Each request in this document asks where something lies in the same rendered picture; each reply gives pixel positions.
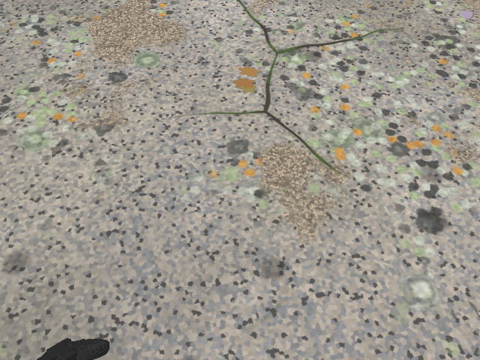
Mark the left robot hand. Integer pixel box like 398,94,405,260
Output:
37,338,110,360

